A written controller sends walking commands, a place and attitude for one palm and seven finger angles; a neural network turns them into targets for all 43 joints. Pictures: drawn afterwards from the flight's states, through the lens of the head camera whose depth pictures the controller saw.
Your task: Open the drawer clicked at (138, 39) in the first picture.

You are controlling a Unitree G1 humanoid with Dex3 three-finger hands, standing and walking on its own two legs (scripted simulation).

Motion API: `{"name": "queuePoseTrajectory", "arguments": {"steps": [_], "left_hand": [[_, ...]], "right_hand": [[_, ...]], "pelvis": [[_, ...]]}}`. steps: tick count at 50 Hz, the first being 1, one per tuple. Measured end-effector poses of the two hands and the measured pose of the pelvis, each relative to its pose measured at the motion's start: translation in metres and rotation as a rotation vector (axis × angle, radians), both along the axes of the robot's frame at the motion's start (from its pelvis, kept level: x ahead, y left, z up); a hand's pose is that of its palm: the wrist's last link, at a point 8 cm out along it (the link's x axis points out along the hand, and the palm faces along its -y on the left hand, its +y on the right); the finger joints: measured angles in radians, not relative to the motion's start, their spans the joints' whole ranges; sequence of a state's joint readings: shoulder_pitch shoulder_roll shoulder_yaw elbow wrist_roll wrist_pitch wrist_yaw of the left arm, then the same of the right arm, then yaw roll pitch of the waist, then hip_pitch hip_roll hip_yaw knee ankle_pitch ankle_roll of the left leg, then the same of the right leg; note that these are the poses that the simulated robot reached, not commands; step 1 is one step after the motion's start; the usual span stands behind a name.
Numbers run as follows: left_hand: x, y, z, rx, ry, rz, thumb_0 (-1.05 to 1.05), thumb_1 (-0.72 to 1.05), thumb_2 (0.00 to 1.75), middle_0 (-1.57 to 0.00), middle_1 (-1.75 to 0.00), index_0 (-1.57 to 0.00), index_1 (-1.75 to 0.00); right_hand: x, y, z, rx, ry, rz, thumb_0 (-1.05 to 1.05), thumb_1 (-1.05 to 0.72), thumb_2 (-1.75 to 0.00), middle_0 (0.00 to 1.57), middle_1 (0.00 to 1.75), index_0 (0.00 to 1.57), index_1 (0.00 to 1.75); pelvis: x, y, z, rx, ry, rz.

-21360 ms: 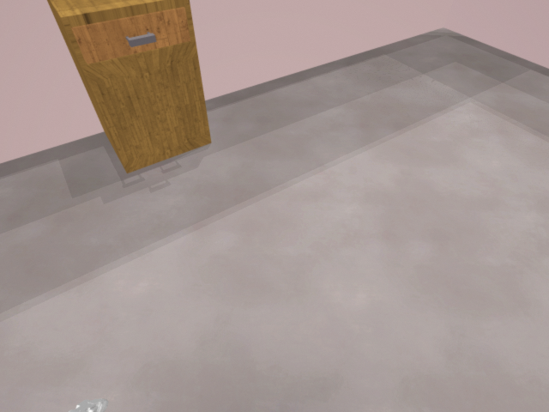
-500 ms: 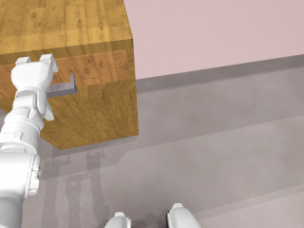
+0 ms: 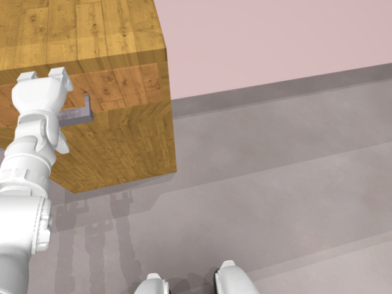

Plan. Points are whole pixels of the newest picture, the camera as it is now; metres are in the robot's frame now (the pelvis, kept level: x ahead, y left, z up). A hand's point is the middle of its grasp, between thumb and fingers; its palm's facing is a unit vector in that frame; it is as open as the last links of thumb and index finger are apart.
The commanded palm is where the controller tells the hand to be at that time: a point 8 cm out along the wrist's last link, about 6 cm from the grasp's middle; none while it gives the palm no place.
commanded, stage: re-aim the fingers above the handle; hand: left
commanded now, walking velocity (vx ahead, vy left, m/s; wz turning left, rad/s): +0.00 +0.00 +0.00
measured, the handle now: (68, 109) +0.55 +0.27 -0.05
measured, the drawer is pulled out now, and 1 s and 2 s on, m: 0.00 0.00 0.00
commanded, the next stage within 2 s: lower the fingers behind the handle in 0.58 s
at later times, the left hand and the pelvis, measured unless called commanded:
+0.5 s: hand (46, 117) +0.49 +0.28 +0.01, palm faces -0.06 -0.01 -1.00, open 13.8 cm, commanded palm +0.48 +0.27 +0.07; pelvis +0.00 +0.00 +0.00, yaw +1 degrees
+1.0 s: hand (51, 125) +0.48 +0.28 +0.00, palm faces -0.06 +0.00 -1.00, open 13.8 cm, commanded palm +0.47 +0.26 +0.04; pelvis -0.01 +0.00 -0.01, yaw +0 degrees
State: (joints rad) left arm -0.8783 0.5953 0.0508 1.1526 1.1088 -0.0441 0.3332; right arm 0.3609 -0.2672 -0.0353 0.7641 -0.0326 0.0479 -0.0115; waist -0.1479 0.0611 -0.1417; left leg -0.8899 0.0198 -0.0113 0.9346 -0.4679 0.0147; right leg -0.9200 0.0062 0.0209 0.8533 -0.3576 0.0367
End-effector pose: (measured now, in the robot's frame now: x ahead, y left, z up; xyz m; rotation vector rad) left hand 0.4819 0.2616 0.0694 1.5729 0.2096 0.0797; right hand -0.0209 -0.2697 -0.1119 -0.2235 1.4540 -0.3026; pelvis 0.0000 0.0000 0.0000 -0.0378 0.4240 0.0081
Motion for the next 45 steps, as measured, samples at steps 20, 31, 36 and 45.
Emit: {"name": "queuePoseTrajectory", "arguments": {"steps": [20,31,36,45], "left_hand": [[-0.016,0.017,-0.002,-0.011,-0.021,-0.014,0.00,-0.49,0.30,-0.32,-1.20,-0.32,-1.20],[-0.012,0.012,0.001,-0.015,-0.017,-0.008,0.00,-0.49,0.30,-0.32,-1.20,-0.32,-1.20],[-0.014,0.012,0.001,-0.015,-0.013,-0.013,0.00,-0.49,0.30,-0.32,-1.20,-0.32,-1.20],[-0.021,0.016,-0.010,-0.008,-0.002,-0.020,0.00,-0.49,0.30,-0.32,-1.20,-0.32,-1.20]], "right_hand": [[0.029,-0.006,0.002,-0.026,-0.048,0.043,0.00,-0.91,-0.90,0.20,0.30,0.20,0.30],[0.023,0.001,0.002,-0.013,-0.051,0.033,0.00,-0.91,-0.90,0.20,0.30,0.20,0.30],[0.013,0.005,0.001,0.000,-0.031,0.019,0.00,-0.91,-0.90,0.20,0.30,0.20,0.30],[0.000,0.005,-0.003,-0.001,-0.003,0.015,0.00,-0.91,-0.90,0.20,0.30,0.20,0.30]], "pelvis": [[0.002,0.002,0.000,-0.006,-0.009,0.015],[0.000,0.005,0.000,-0.009,-0.013,0.010],[-0.001,0.006,0.000,-0.007,-0.018,0.004],[-0.005,0.005,-0.005,-0.006,-0.004,0.004]]}}
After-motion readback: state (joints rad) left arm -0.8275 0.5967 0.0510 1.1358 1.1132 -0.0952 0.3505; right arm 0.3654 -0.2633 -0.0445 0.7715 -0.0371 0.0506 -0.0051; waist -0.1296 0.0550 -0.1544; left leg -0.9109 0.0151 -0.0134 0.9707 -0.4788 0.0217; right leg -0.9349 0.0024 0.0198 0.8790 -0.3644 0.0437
